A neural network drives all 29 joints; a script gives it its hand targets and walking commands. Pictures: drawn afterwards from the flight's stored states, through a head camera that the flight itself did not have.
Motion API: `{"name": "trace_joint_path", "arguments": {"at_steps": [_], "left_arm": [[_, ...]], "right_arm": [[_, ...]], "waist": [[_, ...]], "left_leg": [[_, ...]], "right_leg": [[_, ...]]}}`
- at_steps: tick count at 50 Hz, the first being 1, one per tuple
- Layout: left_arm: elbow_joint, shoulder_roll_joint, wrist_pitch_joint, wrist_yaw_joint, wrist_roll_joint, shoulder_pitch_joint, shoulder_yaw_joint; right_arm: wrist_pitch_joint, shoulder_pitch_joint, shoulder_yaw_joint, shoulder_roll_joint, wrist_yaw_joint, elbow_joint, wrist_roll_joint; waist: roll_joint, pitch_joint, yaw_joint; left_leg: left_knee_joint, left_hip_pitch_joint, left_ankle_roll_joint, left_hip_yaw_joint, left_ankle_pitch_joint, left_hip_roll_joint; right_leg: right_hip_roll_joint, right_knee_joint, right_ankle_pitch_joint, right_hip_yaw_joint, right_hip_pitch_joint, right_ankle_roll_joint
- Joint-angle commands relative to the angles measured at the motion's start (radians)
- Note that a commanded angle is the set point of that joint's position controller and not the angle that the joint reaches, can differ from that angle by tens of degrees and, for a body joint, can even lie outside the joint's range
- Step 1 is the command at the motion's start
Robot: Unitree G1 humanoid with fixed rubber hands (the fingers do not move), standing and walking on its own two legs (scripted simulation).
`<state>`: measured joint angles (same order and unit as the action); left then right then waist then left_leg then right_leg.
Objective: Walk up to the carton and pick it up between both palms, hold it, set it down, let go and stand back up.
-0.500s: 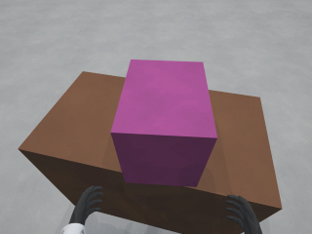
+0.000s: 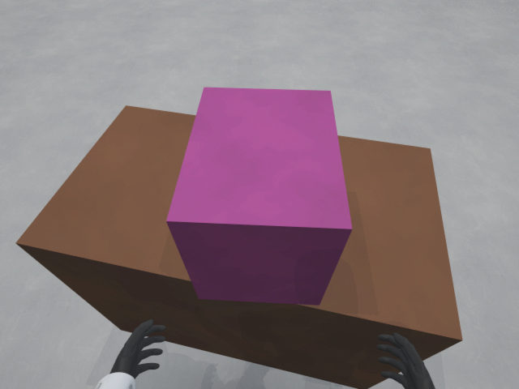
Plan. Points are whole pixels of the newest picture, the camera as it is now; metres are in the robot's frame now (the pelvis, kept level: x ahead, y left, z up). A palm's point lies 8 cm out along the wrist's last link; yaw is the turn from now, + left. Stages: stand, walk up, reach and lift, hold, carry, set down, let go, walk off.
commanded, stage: let go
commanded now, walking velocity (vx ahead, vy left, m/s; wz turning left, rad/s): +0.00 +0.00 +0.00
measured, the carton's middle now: (262, 198) +0.43 +0.04 +0.01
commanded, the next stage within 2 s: stand in 0.46 s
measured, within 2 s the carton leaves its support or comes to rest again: neither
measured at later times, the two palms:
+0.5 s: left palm (135, 375) +0.14 +0.22 -0.08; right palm out of the picture +0.12 -0.22 -0.09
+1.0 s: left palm out of the picture +0.06 +0.24 -0.13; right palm out of the picture -0.02 -0.22 -0.15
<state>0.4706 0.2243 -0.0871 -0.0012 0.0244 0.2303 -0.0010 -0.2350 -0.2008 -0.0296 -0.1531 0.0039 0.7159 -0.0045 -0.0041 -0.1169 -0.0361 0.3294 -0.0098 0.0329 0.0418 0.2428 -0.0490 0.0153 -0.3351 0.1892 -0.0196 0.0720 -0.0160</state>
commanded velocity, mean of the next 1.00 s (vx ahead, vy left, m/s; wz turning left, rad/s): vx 0.00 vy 0.00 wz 0.00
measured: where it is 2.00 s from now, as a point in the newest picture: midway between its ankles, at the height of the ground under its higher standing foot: outside the picture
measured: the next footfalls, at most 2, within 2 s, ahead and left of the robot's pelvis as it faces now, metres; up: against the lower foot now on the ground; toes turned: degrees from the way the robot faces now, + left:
none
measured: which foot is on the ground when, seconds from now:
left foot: down 0.00-1.00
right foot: down 0.00-1.00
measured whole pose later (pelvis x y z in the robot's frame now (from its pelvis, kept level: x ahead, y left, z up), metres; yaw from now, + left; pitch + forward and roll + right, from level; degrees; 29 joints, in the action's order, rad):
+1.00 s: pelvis -0.02 +0.02 -0.01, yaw -5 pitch +1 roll +0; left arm 0.74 0.16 0.02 -0.01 -0.04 0.34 -0.04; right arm 0.03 -0.33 -0.08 -0.18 0.01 0.90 -0.03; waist 0.01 0.02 0.02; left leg 0.55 -0.24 -0.01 0.13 0.33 -0.04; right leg 0.01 -0.56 0.24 0.07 0.35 0.01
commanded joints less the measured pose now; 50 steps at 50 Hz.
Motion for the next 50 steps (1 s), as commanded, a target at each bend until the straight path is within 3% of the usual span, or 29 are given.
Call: {"name": "trace_joint_path", "arguments": {"at_steps": [1, 3, 4, 7, 10, 12, 13, 18, 20, 21, 23, 24, 25, 27, 28, 29, 30, 32, 33, 36, 37, 38, 39, 40, 42, 46, 47, 49, 50], "left_arm": [[-0.137, 0.091, 0.011, -0.002, -0.003, -0.069, -0.041], [-0.14, 0.093, 0.009, -0.002, -0.004, -0.068, -0.047], [-0.139, 0.095, 0.005, -0.005, -0.008, -0.073, -0.039], [-0.125, 0.098, -0.005, -0.004, -0.004, -0.072, -0.047], [-0.102, 0.097, -0.014, -0.005, -0.007, -0.075, -0.043], [-0.104, 0.09, -0.018, -0.006, -0.001, -0.084, -0.043], [-0.097, 0.075, -0.022, -0.006, 0.0, -0.088, -0.034], [-0.12, 0.096, -0.017, -0.011, -0.014, -0.089, -0.048], [-0.112, 0.07, -0.011, -0.012, -0.001, -0.095, -0.039], [-0.115, 0.086, -0.012, -0.014, -0.003, -0.083, -0.039], [-0.1, 0.069, -0.017, -0.017, -0.005, -0.109, -0.031], [-0.004, 0.097, 0.063, -0.005, -0.106, 0.032, -0.086], [0.001, 0.123, 0.09, 0.003, -0.094, 0.029, -0.092], [0.017, 0.123, 0.111, 0.016, -0.088, -0.007, -0.093], [0.034, 0.083, 0.115, 0.016, -0.081, 0.017, -0.082], [0.047, 0.081, 0.114, 0.009, -0.075, 0.048, -0.091], [0.052, 0.09, 0.115, 0.004, -0.075, 0.03, -0.086], [0.07, 0.069, 0.118, 0.0, -0.068, 0.077, -0.079], [0.069, 0.084, 0.123, 0.005, -0.065, 0.058, -0.085], [0.087, 0.089, 0.127, 0.007, -0.062, 0.046, -0.085], [0.08, 0.068, 0.134, 0.009, -0.065, 0.051, -0.082], [0.09, 0.074, 0.136, 0.014, -0.065, 0.041, -0.083], [0.106, 0.073, 0.134, 0.002, -0.063, 0.079, -0.081], [0.126, 0.074, 0.134, 0.007, -0.062, 0.098, -0.083], [0.134, 0.042, 0.134, 0.001, -0.061, 0.086, -0.071], [0.199, 0.065, 0.134, -0.011, -0.058, 0.158, -0.074], [0.196, 0.051, 0.133, -0.012, -0.059, 0.135, -0.072], [0.202, 0.033, 0.133, -0.019, -0.058, 0.119, -0.064], [0.21, 0.056, 0.136, -0.022, -0.057, 0.153, -0.074]], "right_arm": [[-0.043, 0.052, -0.041, -0.124, -0.004, -0.093, 0.003], [-0.043, 0.075, -0.043, -0.125, 0.004, -0.109, 0.003], [-0.041, 0.06, -0.029, -0.12, 0.007, -0.093, 0.005], [-0.034, 0.073, -0.032, -0.125, 0.006, -0.097, -0.002], [-0.019, 0.062, -0.038, -0.127, 0.005, -0.08, -0.002], [-0.014, 0.076, -0.031, -0.126, 0.009, -0.088, -0.006], [-0.009, 0.068, -0.033, -0.13, 0.007, -0.07, -0.004], [-0.014, 0.086, -0.037, -0.127, 0.008, -0.108, -0.009], [-0.023, 0.083, -0.042, -0.123, 0.01, -0.099, -0.014], [-0.019, 0.054, -0.034, -0.116, 0.009, -0.106, -0.019], [-0.018, 0.073, -0.048, -0.117, 0.009, -0.089, -0.021], [0.137, -0.004, -0.064, -0.219, 0.01, -0.025, -0.04], [0.203, -0.014, -0.084, -0.224, 0.009, -0.05, -0.053], [0.244, -0.065, -0.07, -0.183, 0.02, -0.055, -0.033], [0.247, -0.089, -0.067, -0.182, 0.023, -0.042, -0.032], [0.248, -0.06, -0.069, -0.168, 0.016, -0.044, -0.04], [0.243, -0.075, -0.077, -0.171, 0.015, -0.038, -0.038], [0.248, -0.07, -0.082, -0.184, 0.017, -0.017, -0.037], [0.251, -0.057, -0.076, -0.159, 0.015, -0.023, -0.038], [0.243, -0.068, -0.079, -0.149, 0.015, -0.004, -0.035], [0.245, -0.056, -0.077, -0.147, 0.018, 0.007, -0.038], [0.244, -0.065, -0.081, -0.163, 0.015, 0.015, -0.036], [0.242, -0.097, -0.081, -0.16, 0.013, 0.032, -0.03], [0.246, -0.071, -0.084, -0.164, 0.013, 0.032, -0.034], [0.243, -0.121, -0.078, -0.166, 0.007, 0.069, -0.035], [0.238, -0.11, -0.076, -0.143, -0.006, 0.091, -0.031], [0.236, -0.137, -0.083, -0.165, -0.007, 0.112, -0.033], [0.238, -0.155, -0.08, -0.166, -0.009, 0.139, -0.023], [0.239, -0.179, -0.08, -0.165, -0.013, 0.16, -0.024]], "waist": [[0.021, 0.147, 0.014], [0.009, 0.157, -0.001], [0.009, 0.17, 0.022], [0.007, 0.16, 0.01], [0.022, 0.143, 0.033], [0.001, 0.13, 0.026], [0.025, 0.117, 0.034], [0.009, 0.149, 0.018], [-0.007, 0.143, 0.008], [-0.009, 0.131, 0.027], [0.012, 0.132, 0.038], [0.128, 0.143, 0.027], [0.088, 0.105, 0.042], [0.003, 0.155, 0.047], [-0.022, 0.227, 0.052], [-0.066, 0.2, 0.028], [-0.086, 0.187, 0.048], [-0.008, 0.167, 0.031], [-0.032, 0.151, 0.032], [-0.039, 0.199, 0.051], [-0.016, 0.198, 0.036], [0.025, 0.185, 0.043], [0.022, 0.194, 0.053], [0.025, 0.182, 0.041], [0.068, 0.137, 0.042], [0.032, 0.173, 0.04], [-0.031, 0.122, 0.048], [-0.003, 0.132, 0.058], [0.007, 0.116, 0.049]], "left_leg": [[-0.004, -0.014, 0.024, 0.052, -0.341, 0.051], [0.005, -0.018, 0.024, 0.054, -0.334, 0.051], [0.003, -0.011, 0.02, 0.051, -0.333, 0.048], [-0.005, -0.037, 0.014, 0.047, -0.306, 0.056], [-0.006, -0.035, 0.011, 0.049, -0.266, 0.055], [-0.015, -0.058, 0.004, 0.05, -0.248, 0.048], [-0.015, -0.061, 0.006, 0.042, -0.241, 0.049], [-0.001, -0.054, 0.005, 0.054, -0.255, 0.05], [-0.008, -0.082, 0.0, 0.049, -0.222, 0.048], [-0.013, -0.079, 0.0, 0.055, -0.221, 0.048], [-0.011, -0.081, -0.004, 0.05, -0.202, 0.039], [0.061, -0.112, -0.02, -0.029, -0.183, -0.063], [0.08, -0.144, -0.031, -0.011, -0.048, -0.063], [0.109, -0.231, -0.033, -0.009, 0.002, -0.056], [0.138, -0.178, -0.025, 0.008, 0.04, -0.031], [0.148, -0.195, -0.023, 0.002, 0.045, -0.031], [0.153, -0.211, -0.026, 0.004, 0.045, -0.028], [0.161, -0.231, -0.036, 0.002, 0.076, -0.032], [0.147, -0.243, -0.047, -0.014, 0.078, -0.047], [0.16, -0.194, -0.055, -0.007, 0.065, -0.036], [0.134, -0.21, -0.053, -0.022, 0.044, -0.043], [0.104, -0.237, -0.066, -0.029, 0.062, -0.063], [0.117, -0.206, -0.067, -0.032, 0.088, -0.059], [0.077, -0.23, -0.072, -0.053, 0.082, -0.074], [0.061, -0.267, -0.077, -0.057, 0.039, -0.084], [0.087, -0.207, -0.088, -0.04, 0.076, -0.07], [0.081, -0.243, -0.085, -0.038, 0.064, -0.074], [0.08, -0.244, -0.08, -0.021, 0.063, -0.067], [0.09, -0.232, -0.081, -0.005, 0.078, -0.053]], "right_leg": [[0.005, 0.027, -0.251, -0.012, -0.05, -0.006], [0.006, 0.03, -0.234, -0.01, -0.043, -0.003], [0.01, 0.028, -0.253, -0.017, -0.04, -0.011], [0.007, 0.024, -0.234, -0.014, -0.042, -0.001], [0.009, 0.031, -0.196, -0.008, -0.026, -0.005], [0.003, 0.031, -0.178, -0.007, -0.022, -0.001], [0.004, 0.032, -0.163, -0.006, -0.014, -0.009], [0.004, 0.024, -0.207, -0.004, -0.028, -0.002], [0.001, 0.024, -0.159, -0.008, -0.031, -0.006], [0.011, 0.027, -0.141, -0.012, -0.028, -0.006], [0.006, 0.025, -0.101, -0.012, -0.009, -0.013], [-0.074, -0.072, -0.191, 0.106, 0.145, 0.013], [-0.068, -0.063, -0.157, 0.094, 0.176, 0.022], [-0.075, -0.122, -0.227, 0.095, 0.134, 0.011], [-0.069, -0.128, -0.238, 0.112, 0.152, -0.002], [-0.072, -0.122, -0.216, 0.105, 0.182, 0.0], [-0.076, -0.117, -0.245, 0.127, 0.19, -0.013], [-0.079, -0.121, -0.2, 0.148, 0.243, -0.021], [-0.071, -0.136, -0.193, 0.125, 0.271, -0.022], [-0.087, -0.123, -0.176, 0.173, 0.269, -0.038], [-0.066, -0.148, -0.168, 0.155, 0.272, -0.033], [-0.057, -0.156, -0.133, 0.135, 0.266, -0.022], [-0.057, -0.145, -0.108, 0.146, 0.279, -0.026], [-0.042, -0.166, -0.1, 0.131, 0.276, -0.014], [-0.036, -0.191, -0.114, 0.13, 0.253, -0.015], [-0.052, -0.16, -0.11, 0.144, 0.282, -0.02], [-0.045, -0.157, -0.128, 0.137, 0.279, -0.015], [-0.051, -0.156, -0.178, 0.15, 0.268, -0.014], [-0.056, -0.145, -0.126, 0.164, 0.301, -0.024]]}}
